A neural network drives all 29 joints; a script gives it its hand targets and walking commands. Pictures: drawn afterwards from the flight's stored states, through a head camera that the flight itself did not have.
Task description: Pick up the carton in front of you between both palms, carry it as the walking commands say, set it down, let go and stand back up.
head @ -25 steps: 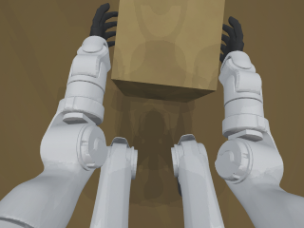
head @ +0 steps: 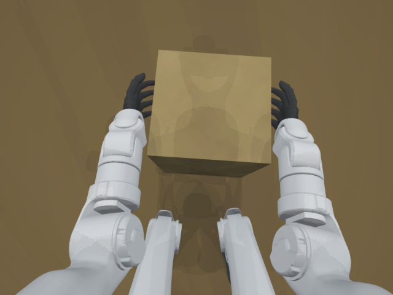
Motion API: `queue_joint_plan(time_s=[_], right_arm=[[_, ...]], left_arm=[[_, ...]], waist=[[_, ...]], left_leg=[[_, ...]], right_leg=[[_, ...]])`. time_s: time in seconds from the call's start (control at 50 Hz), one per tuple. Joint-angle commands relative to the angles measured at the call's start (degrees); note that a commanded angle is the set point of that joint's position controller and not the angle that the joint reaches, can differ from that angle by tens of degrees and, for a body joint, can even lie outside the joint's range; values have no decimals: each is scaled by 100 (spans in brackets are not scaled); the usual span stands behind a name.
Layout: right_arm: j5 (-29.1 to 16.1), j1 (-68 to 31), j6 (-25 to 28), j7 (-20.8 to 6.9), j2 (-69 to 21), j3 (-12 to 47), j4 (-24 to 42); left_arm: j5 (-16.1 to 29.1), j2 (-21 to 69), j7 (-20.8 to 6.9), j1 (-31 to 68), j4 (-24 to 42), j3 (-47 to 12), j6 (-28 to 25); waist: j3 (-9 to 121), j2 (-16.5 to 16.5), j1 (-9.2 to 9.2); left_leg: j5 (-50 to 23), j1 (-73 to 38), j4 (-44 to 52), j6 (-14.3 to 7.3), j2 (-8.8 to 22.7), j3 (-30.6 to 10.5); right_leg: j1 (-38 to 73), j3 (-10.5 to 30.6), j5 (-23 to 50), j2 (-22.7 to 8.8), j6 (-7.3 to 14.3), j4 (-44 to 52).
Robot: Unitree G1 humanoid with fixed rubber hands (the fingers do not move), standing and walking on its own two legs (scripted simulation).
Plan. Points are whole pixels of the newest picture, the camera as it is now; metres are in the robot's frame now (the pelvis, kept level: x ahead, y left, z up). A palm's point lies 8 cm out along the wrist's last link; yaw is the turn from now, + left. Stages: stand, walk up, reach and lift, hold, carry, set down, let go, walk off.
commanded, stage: reach and lift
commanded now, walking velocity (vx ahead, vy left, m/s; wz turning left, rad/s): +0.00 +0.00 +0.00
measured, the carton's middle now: (207, 125) +0.47 -0.02 -0.12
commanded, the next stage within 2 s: hold in 1.96 s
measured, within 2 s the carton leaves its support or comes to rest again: neither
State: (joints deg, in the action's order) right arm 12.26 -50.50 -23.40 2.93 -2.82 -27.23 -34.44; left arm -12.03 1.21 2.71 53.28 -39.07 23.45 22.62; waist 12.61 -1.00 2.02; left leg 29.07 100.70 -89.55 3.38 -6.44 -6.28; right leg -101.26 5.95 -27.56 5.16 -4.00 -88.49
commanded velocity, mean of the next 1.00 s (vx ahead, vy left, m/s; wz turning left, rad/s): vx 0.00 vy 0.00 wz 0.00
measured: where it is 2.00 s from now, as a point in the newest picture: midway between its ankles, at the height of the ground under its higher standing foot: (197, 268)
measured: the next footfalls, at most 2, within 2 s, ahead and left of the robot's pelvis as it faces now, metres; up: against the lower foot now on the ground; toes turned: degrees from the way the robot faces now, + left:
none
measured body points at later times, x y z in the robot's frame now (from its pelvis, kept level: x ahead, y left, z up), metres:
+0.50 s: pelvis +0.05 +0.00 +0.14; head +0.16 +0.00 +0.58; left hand +0.43 +0.14 +0.10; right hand +0.42 -0.17 +0.10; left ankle +0.08 +0.13 -0.52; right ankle +0.09 -0.14 -0.52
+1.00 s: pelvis +0.08 +0.00 +0.22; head +0.04 +0.00 +0.67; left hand +0.38 +0.15 +0.23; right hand +0.38 -0.16 +0.23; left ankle +0.08 +0.13 -0.52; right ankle +0.09 -0.14 -0.52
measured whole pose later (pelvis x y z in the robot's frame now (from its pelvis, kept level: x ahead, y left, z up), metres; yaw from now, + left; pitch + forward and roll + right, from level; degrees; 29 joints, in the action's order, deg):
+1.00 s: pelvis +0.08 +0.00 +0.22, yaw +0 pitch +0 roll +0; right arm 14.9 -14.8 -33.5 1.1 -8.6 -14.6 -22.3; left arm -14.5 8.6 1.0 14.6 -22.7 14.4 33.1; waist 5.3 -0.3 0.1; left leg 13.8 12.0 -26.2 1.0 -2.3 -8.4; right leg -12.9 8.3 -12.7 2.3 -1.1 -25.9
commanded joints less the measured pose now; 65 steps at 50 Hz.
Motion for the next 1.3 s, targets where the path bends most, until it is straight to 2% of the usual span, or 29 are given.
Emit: queue_joint_plan(time_s=[0.0, 0.18, 0.46, 0.62, 0.8, 0.9, 1.04, 1.14, 1.28], right_arm=[[-1052, -3511, 127, -1588, -6132, 3377, -359], [-858, -2459, 324, -1571, -6228, 3422, -447], [-773, -856, 420, -1542, -6389, 3911, -121], [-822, 65, 211, -1530, -6400, 4235, 200], [-1001, 868, -407, -1583, -6259, 4657, 956], [-1032, 1072, -839, -1649, -6202, 4623, 1209], [-776, 639, -1058, -1767, -6088, 4012, 919], [-866, 96, -1010, -1814, -6286, 4159, 1056], [-846, 114, -1055, -1785, -6242, 4188, 1065]], left_arm=[[1002, 6418, -1430, 3310, -213, -3059, -193], [815, 6519, -1357, 2264, -188, -3067, -384], [744, 6601, -1402, 676, 294, -3557, -440], [802, 6549, -1467, -241, 640, -3852, -202], [957, 6409, -1538, -1086, 1381, -4240, 429], [1016, 6344, -1591, -1277, 1668, -4211, 869], [768, 6244, -1727, -828, 1363, -3626, 1108], [875, 6409, -1782, -286, 1491, -3758, 1052], [838, 6339, -1766, -315, 1506, -3777, 1100]], waist=[[5124, -126, 88], [4307, -31, 37], [3177, 58, -72], [2374, 103, -124], [1333, 102, -157], [542, 84, -183], [-317, 73, -184], [118, 87, -195], [243, 97, -213]], left_leg=[[-1398, -3231, 1322, -95, -400, 896], [-1519, -4292, 2355, -150, -360, 638], [-2070, -6203, 4032, -234, -173, 350], [-2731, -7435, 5035, -246, -68, 237], [-3155, -8779, 6172, -232, 32, 185], [-2810, -9144, 6660, -229, 87, 181], [-1673, -8972, 6872, -295, 130, 251], [-1731, -9096, 6787, -303, 142, 272], [-1872, -9231, 6836, -284, 120, 290]], right_leg=[[3543, -967, 1526, 448, 156, 1168], [4453, -740, 1557, 411, 209, 2180], [6509, -362, 2086, 276, 299, 3884], [7751, -206, 2771, 170, 315, 4913], [9059, -181, 3160, 80, 279, 6030], [9394, -176, 2790, 51, 281, 6519], [9265, -245, 1630, 7, 356, 6715], [9454, -271, 1694, -3, 356, 6624], [9591, -275, 1862, 7, 325, 6675]])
